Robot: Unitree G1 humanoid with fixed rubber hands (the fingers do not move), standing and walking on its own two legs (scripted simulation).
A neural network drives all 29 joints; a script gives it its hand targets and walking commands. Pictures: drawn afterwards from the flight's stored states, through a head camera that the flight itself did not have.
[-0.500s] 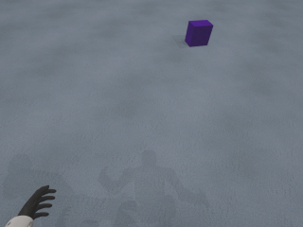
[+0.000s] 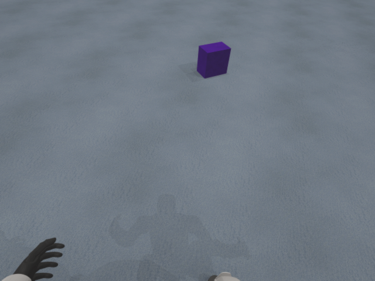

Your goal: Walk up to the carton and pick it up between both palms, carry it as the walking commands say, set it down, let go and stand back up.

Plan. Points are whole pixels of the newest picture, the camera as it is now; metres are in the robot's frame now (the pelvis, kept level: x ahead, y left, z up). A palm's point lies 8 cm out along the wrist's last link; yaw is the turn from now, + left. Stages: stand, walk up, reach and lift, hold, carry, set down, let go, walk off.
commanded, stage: walk up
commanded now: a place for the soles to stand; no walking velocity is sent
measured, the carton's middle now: (213, 60) +2.27 -0.41 -0.64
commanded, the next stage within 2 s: none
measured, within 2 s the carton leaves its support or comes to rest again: neither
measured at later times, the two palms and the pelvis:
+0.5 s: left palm (62, 189) +0.42 +0.34 -0.11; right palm (292, 149) +0.52 -0.36 -0.06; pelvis +0.37 -0.02 -0.02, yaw -2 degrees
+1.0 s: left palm (133, 77) +0.94 +0.19 -0.06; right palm (300, 133) +0.64 -0.45 -0.10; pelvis +0.68 -0.09 -0.02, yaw -7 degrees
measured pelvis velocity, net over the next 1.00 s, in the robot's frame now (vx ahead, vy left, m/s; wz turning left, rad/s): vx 0.68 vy -0.09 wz -0.13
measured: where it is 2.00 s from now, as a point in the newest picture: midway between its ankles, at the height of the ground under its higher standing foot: (202, 140)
